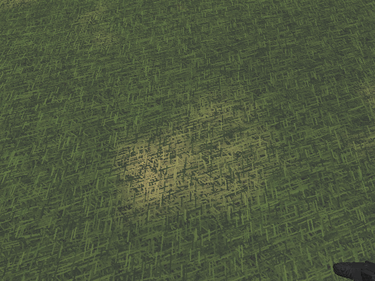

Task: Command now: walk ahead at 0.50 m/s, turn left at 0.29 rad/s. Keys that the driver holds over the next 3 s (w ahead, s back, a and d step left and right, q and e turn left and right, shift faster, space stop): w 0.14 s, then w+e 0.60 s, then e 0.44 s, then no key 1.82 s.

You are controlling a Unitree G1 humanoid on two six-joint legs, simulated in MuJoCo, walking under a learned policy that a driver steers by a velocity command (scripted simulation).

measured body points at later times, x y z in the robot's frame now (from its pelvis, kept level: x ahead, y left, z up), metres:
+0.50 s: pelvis +0.32 +0.01 -0.13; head +0.36 -0.01 +0.32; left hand +0.48 +0.24 -0.25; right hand +0.27 -0.25 -0.28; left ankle +0.20 +0.10 -0.86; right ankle +0.46 -0.10 -0.84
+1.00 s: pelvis +0.55 -0.05 -0.12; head +0.59 -0.08 +0.33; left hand +0.66 +0.21 -0.25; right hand +0.62 -0.35 -0.24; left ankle +0.73 +0.03 -0.81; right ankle +0.47 -0.09 -0.86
